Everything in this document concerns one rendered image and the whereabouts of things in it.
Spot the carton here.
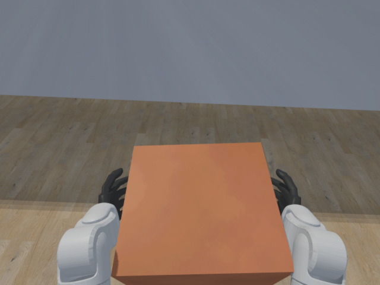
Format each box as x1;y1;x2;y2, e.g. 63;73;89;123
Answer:
111;142;294;285

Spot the left robot forearm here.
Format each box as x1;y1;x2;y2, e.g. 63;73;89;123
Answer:
57;202;120;285

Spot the right robot forearm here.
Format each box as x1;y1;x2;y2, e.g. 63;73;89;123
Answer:
281;204;347;285

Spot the left robot hand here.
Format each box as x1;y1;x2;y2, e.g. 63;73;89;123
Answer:
98;168;129;221

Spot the right robot hand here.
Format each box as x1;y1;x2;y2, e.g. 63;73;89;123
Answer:
271;169;301;215

